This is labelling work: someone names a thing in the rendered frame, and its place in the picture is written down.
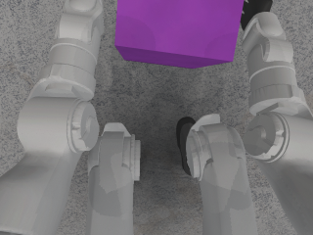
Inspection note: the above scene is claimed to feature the left robot upper arm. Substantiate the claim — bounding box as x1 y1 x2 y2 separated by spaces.
0 96 100 235

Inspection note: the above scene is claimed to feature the robot right thigh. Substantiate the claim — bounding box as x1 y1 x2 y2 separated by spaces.
186 122 258 235

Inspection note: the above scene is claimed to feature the robot left forearm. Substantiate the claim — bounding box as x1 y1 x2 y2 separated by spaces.
17 0 105 139

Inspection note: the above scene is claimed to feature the right robot hand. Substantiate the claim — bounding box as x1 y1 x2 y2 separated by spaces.
240 0 273 31

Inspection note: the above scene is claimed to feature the robot right forearm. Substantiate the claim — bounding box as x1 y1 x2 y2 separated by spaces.
242 12 313 120

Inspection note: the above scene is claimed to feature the carton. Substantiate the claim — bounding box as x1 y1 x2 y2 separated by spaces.
114 0 245 69

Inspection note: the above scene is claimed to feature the right robot upper arm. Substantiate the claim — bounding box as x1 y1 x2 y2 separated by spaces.
243 111 313 235

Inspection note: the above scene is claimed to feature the right robot shin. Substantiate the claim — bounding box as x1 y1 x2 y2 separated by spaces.
186 114 246 166

